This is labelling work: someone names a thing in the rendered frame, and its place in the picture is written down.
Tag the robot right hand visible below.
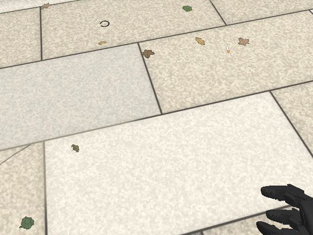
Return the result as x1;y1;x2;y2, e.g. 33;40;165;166
256;184;313;235

